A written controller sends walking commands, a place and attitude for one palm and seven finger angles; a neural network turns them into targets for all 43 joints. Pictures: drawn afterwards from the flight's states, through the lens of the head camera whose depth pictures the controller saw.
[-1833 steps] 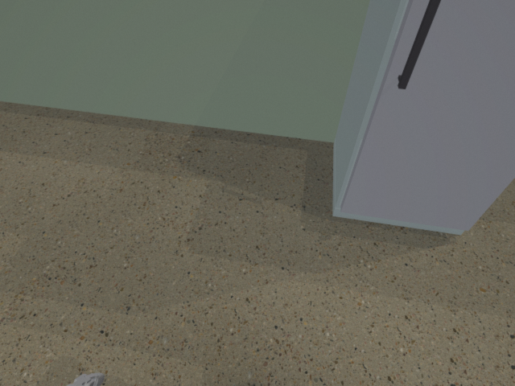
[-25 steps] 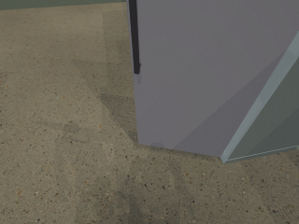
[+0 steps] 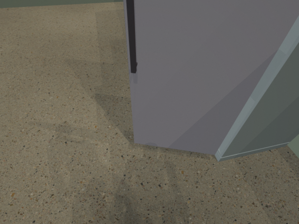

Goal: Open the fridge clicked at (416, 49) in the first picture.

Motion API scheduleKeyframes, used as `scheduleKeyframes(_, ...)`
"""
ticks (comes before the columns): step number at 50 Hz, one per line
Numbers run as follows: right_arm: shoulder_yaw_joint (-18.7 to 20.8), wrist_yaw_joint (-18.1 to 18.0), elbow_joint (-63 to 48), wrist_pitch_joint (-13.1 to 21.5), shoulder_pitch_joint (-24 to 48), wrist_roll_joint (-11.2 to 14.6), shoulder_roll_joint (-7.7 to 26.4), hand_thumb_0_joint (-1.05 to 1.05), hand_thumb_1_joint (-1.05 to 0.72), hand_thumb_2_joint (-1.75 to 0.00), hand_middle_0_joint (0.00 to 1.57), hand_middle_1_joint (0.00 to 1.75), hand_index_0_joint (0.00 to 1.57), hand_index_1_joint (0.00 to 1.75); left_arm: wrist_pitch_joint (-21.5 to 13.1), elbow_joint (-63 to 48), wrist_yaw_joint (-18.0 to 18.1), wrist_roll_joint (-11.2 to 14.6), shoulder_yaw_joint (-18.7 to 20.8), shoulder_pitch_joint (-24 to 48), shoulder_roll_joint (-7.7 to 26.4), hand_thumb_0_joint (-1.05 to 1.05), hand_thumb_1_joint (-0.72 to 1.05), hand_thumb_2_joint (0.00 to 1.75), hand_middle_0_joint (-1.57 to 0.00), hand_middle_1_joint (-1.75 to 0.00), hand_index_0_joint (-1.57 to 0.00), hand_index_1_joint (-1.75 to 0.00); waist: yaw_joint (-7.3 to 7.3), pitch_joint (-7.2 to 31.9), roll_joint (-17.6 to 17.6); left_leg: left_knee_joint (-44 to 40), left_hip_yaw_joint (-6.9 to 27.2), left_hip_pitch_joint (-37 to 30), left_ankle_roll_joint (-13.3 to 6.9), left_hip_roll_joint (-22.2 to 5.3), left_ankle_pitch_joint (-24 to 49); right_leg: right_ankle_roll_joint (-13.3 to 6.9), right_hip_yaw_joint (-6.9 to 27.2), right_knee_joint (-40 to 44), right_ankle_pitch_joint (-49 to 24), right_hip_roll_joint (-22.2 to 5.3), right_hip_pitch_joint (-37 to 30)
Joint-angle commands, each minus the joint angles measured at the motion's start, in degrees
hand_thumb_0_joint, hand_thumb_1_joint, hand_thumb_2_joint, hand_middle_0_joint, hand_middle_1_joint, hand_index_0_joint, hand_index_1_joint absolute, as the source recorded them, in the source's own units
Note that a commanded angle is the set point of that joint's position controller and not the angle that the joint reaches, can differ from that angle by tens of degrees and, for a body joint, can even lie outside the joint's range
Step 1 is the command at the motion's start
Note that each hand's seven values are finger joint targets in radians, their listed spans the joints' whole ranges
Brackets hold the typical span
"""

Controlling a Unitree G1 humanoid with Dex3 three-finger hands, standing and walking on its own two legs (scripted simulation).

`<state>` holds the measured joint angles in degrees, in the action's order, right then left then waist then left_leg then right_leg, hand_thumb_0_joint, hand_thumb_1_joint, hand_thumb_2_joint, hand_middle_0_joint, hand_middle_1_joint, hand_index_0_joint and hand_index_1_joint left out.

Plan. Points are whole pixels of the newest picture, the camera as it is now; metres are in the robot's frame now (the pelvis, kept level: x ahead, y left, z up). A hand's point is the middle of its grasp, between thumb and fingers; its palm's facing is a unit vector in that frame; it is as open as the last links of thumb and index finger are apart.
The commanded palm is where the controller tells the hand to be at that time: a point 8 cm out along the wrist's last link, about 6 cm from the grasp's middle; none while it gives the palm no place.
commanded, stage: look to check the result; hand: left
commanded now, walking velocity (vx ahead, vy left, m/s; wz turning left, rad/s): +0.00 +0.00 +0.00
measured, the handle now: (132, 26) +0.73 +0.10 +0.19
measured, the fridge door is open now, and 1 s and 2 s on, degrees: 68 68 68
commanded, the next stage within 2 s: stand and wait in 0.56 s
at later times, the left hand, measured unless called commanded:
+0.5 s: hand out of the picture +0.00 +0.18 -0.18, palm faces +0.00 -0.98 -0.21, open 7.4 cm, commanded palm none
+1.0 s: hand out of the picture +0.06 +0.22 -0.16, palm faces -0.03 -0.96 -0.29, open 7.4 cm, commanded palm none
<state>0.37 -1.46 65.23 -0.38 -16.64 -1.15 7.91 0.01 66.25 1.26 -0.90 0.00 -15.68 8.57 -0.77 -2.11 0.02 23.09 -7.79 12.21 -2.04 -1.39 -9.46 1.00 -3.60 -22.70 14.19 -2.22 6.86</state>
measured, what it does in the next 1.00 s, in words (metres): stands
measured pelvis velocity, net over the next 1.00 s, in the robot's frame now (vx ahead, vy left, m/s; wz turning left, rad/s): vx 0.00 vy -0.01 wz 0.00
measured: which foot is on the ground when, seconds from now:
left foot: down 0.00-1.00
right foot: down 0.00-1.00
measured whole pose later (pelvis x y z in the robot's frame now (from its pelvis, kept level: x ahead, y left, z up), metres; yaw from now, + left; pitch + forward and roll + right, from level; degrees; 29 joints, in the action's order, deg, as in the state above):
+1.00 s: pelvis +0.00 -0.01 +0.00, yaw +0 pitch -1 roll +0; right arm 1.0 -0.5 64.7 0.2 -8.5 -0.9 16.1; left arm -0.9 65.4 0.1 -1.0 0.8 -8.0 16.6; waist -0.7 -2.8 -0.2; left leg 20.1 -7.5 11.0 -1.2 -1.9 -8.0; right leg 0.3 -3.9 -19.3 12.8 -1.3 5.5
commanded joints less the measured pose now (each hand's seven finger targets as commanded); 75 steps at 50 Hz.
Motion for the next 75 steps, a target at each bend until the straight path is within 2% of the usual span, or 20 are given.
scheduleKeyframes(1, 1.36, -0.63, -1.56, 0.71, -2.32, 0.04, 6.73, 0.0, -0.9, -0.9, 0.2, 0.3, 0.2, 0.3, -0.6, -1.18, 0.64, 0.0, 1.05, -3.2, 6.39, 0.0, 0.9, 0.9, -0.2, -0.3, -0.2, -0.3, 0.36, -2.36, -1.44, -6.19, 7.53, -1.27, 0.08, -6.07, -2.34, -2.72, 3.52, 4.55, -1.75, -4.0, 5.58)
scheduleKeyframes(2, 1.48, -0.63, -1.75, 0.64, -2.52, 0.19, 7.21, 0.0, -0.9, -0.9, 0.2, 0.3, 0.2, 0.3, -0.71, -1.24, 0.67, -0.06, 1.06, -3.36, 6.72, 0.0, 0.9, 0.9, -0.2, -0.3, -0.2, -0.3, 0.3, -2.32, -0.17, -5.96, 7.59, -1.5, 0.06, -6.12, -2.1, -2.76, 3.62, 4.71, -1.51, -3.86, 5.69)
scheduleKeyframes(7, 1.72, -0.58, -1.79, 0.61, -2.19, 0.24, 7.64, 0.0, -0.9, -0.9, 0.2, 0.3, 0.2, 0.3, -0.85, -1.12, 0.71, -0.14, 1.14, -3.45, 6.96, 0.0, 0.9, 0.9, -0.2, -0.3, -0.2, -0.3, 0.21, -2.23, 0.55, -5.49, 7.36, -2.23, -0.11, -6.21, -1.82, -2.83, 3.82, 5.02, -1.46, -4.04, 6.49)
scheduleKeyframes(12, 1.87, -0.49, -2.04, 0.71, -1.36, 0.3, 8.21, 0.0, -0.9, -0.9, 0.2, 0.3, 0.2, 0.3, -1.0, -1.3, 0.71, -0.18, 1.23, -3.07, 7.69, 0.0, 0.9, 0.9, -0.2, -0.3, -0.2, -0.3, 0.21, -1.4, -0.27, -5.23, 7.38, -2.97, -0.17, -6.34, -0.57, -2.86, 4.17, 5.07, -2.39, -4.07, 6.24)
scheduleKeyframes(15, 1.89, -0.42, -1.91, 0.57, -0.71, 0.16, 8.4, 0.0, -0.9, -0.9, 0.2, 0.3, 0.2, 0.3, -0.92, -1.27, 0.62, -0.15, 1.17, -2.24, 7.88, 0.0, 0.9, 0.9, -0.2, -0.3, -0.2, -0.3, -0.02, -2.59, 0.24, -5.71, 7.44, -2.62, 0.02, -6.3, -2.69, -2.84, 4.31, 5.42, -0.72, -4.16, 7.21)
scheduleKeyframes(20, 2.01, -0.33, -2.25, 0.64, 0.51, 0.11, 9.47, 0.0, -0.9, -0.9, 0.2, 0.3, 0.2, 0.3, -0.96, -1.65, 0.45, -0.22, 1.38, -1.18, 9.0, 0.0, 0.9, 0.9, -0.2, -0.3, -0.2, -0.3, 0.1, -2.78, -1.59, -6.65, 7.81, -1.85, 0.07, -6.45, -4.45, -2.93, 4.58, 5.74, -0.3, -4.06, 6.88)
scheduleKeyframes(24, 2.09, -0.24, -2.47, 0.92, 1.42, 0.18, 10.62, 0.0, -0.9, -0.9, 0.2, 0.3, 0.2, 0.3, -1.31, -1.93, 0.34, -0.2, 1.56, 0.29, 10.35, 0.0, 0.9, 0.9, -0.2, -0.3, -0.2, -0.3, 0.12, -1.23, 0.31, -6.05, 7.78, -2.91, 0.05, -6.57, -1.16, -3.0, 4.68, 5.93, -2.14, -4.49, 5.82)
scheduleKeyframes(27, 2.24, -0.19, -2.72, 0.98, 2.32, 0.26, 12.01, 0.0, -0.9, -0.9, 0.2, 0.3, 0.2, 0.3, -1.37, -2.28, 0.25, -0.23, 1.76, 1.11, 11.41, 0.0, 0.9, 0.9, -0.2, -0.3, -0.2, -0.3, 0.17, -0.98, -0.82, -6.2, 8.06, -3.41, 0.08, -6.72, -0.98, -3.04, 4.71, 6.23, -1.75, -4.46, 5.84)
scheduleKeyframes(30, 2.26, -0.11, -2.69, 0.97, 3.36, 0.15, 12.51, 0.0, -0.9, -0.9, 0.2, 0.3, 0.2, 0.3, -1.33, -2.39, 0.1, -0.18, 1.82, 2.46, 12.15, 0.0, 0.9, 0.9, -0.2, -0.3, -0.2, -0.3, 0.2, -1.86, -0.99, -6.99, 8.3, -2.55, 0.19, -6.76, -2.74, -3.12, 4.82, 6.69, -0.84, -4.63, 5.78)
scheduleKeyframes(35, 2.54, 0.01, -2.99, 1.05, 5.07, 0.14, 14.62, 0.0, -0.9, -0.9, 0.2, 0.3, 0.2, 0.3, -1.47, -2.92, -0.17, -0.19, 2.04, 4.31, 14.04, 0.0, 0.9, 0.9, -0.2, -0.3, -0.2, -0.3, 0.15, -1.21, -0.81, -7.4, 8.57, -2.94, 0.27, -6.95, -3.3, -3.28, 5.15, 7.09, -0.56, -4.68, 5.63)
scheduleKeyframes(37, 2.55, 0.08, -3.19, 1.15, 5.42, 0.28, 15.22, 0.0, -0.9, -0.9, 0.2, 0.3, 0.2, 0.3, -1.65, -3.16, -0.21, -0.19, 2.14, 4.75, 14.75, 0.0, 0.9, 0.9, -0.2, -0.3, -0.2, -0.3, 0.26, 0.03, 0.29, -7.03, 8.62, -3.58, 0.18, -7.04, -1.45, -3.29, 5.1, 7.12, -1.59, -4.73, 4.91)
scheduleKeyframes(42, 2.58, 0.1, -3.37, 1.49, 7.13, 0.33, 16.93, 0.0, -0.9, -0.9, 0.2, 0.3, 0.2, 0.3, -1.9, -3.47, -0.38, -0.09, 2.26, 6.31, 16.22, 0.0, 0.9, 0.9, -0.2, -0.3, -0.2, -0.3, 0.29, 2.56, -0.1, -6.26, 8.65, -5.51, 0.07, -7.39, 3.62, -3.28, 5.17, 7.18, -4.93, -5.11, 3.44)
scheduleKeyframes(51, 2.28, 0.26, -3.16, 1.65, 9.89, 0.3, 18.95, 0.0, -0.9, -0.9, 0.2, 0.3, 0.2, 0.3, -1.97, -3.32, -0.58, 0.05, 2.15, 8.88, 18.41, 0.0, 0.9, 0.9, -0.2, -0.3, -0.2, -0.3, 0.23, 3.24, -0.84, -6.84, 8.85, -6.89, 0.31, -7.77, 6.52, -3.09, 5.25, 8.05, -7.06, -5.78, 2.15)
scheduleKeyframes(52, 2.19, 0.29, -3.31, 1.58, 9.99, 0.41, 19.17, 0.0, -0.9, -0.9, 0.2, 0.3, 0.2, 0.3, -2.07, -3.42, -0.57, 0.0, 2.18, 8.95, 18.73, 0.0, 0.9, 0.9, -0.2, -0.3, -0.2, -0.3, 0.21, 3.5, 0.3, -6.75, 8.87, -7.13, 0.37, -7.8, 6.73, -3.11, 5.36, 8.27, -7.32, -5.62, 2.1)
scheduleKeyframes(56, 2.07, 0.32, -3.25, 1.71, 10.95, 0.33, 19.81, 0.0, -0.9, -0.9, 0.2, 0.3, 0.2, 0.3, -2.11, -3.48, -0.61, 0.12, 2.06, 9.78, 19.18, 0.0, 0.9, 0.9, -0.2, -0.3, -0.2, -0.3, 0.18, 3.8, -0.41, -6.85, 8.67, -7.69, 0.49, -7.95, 8.18, -3.02, 5.19, 8.55, -8.77, -6.04, 1.37)
scheduleKeyframes(57, 2.08, 0.33, -3.37, 1.68, 11.08, 0.39, 20.07, 0.0, -0.9, -0.9, 0.2, 0.3, 0.2, 0.3, -2.21, -3.52, -0.58, 0.02, 2.11, 9.68, 19.5, 0.0, 0.9, 0.9, -0.2, -0.3, -0.2, -0.3, 0.2, 3.81, 0.46, -6.68, 8.84, -8.05, 0.47, -7.89, 8.79, -3.06, 5.35, 8.65, -9.43, -5.91, 1.58)
scheduleKeyframes(59, 1.99, 0.36, -3.2, 1.66, 11.5, 0.34, 20.13, 0.0, -0.9, -0.9, 0.2, 0.3, 0.2, 0.3, -2.16, -3.5, -0.59, 0.08, 2.02, 10.4, 19.6, 0.0, 0.9, 0.9, -0.2, -0.3, -0.2, -0.3, 0.07, 3.06, -0.53, -6.98, 8.62, -7.72, 0.63, -7.96, 8.65, -3.03, 5.33, 8.91, -9.47, -6.08, 1.47)
scheduleKeyframes(62, 1.92, 0.38, -3.35, 1.74, 11.77, 0.4, 20.55, 0.0, -0.9, -0.9, 0.2, 0.3, 0.2, 0.3, -2.3, -3.58, -0.59, 0.08, 2.05, 10.09, 20.11, 0.0, 0.9, 0.9, -0.2, -0.3, -0.2, -0.3, 0.26, 4.38, -0.43, -6.76, 8.73, -8.56, 0.62, -7.92, 9.89, -3.09, 5.44, 8.99, -10.75, -6.19, 0.58)
scheduleKeyframes(69, 1.73, 0.34, -3.17, 1.63, 12.34, 0.31, 20.66, 0.0, -0.9, -0.9, 0.2, 0.3, 0.2, 0.3, -2.25, -3.45, -0.58, 0.17, 1.96, 10.68, 20.26, 0.0, 0.9, 0.9, -0.2, -0.3, -0.2, -0.3, 0.14, 3.34, 0.04, -7.07, 8.49, -8.69, 0.91, -7.99, 9.59, -3.06, 5.47, 9.5, -11.31, -6.28, 0.7)
scheduleKeyframes(75, 1.62, 0.14, -3.09, 1.73, 11.92, 0.37, 20.46, 0.0, -0.9, -0.9, 0.2, 0.3, 0.2, 0.3, -2.34, -3.45, -0.41, 0.24, 1.97, 10.25, 20.15, 0.0, 0.9, 0.9, -0.2, -0.3, -0.2, -0.3, 0.11, 5.26, -0.4, -6.22, 7.85, -10.07, 0.94, -8.21, 13.57, -3.14, 5.14, 8.75, -16.15, -6.46, -1.02)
